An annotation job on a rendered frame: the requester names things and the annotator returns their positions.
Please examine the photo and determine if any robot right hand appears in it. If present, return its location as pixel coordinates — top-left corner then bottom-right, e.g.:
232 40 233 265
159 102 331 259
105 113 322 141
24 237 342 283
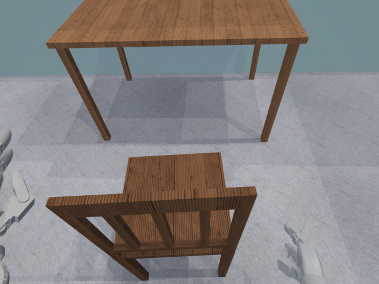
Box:
278 223 324 282

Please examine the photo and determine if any robot left hand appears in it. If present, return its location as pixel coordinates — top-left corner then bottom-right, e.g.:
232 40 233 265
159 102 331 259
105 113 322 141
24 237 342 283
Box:
0 128 35 236

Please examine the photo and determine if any table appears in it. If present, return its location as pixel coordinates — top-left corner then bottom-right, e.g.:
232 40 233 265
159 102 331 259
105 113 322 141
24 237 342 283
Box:
46 0 309 142

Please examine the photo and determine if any chair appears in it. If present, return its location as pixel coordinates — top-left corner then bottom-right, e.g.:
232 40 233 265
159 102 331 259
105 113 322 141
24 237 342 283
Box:
46 152 257 281

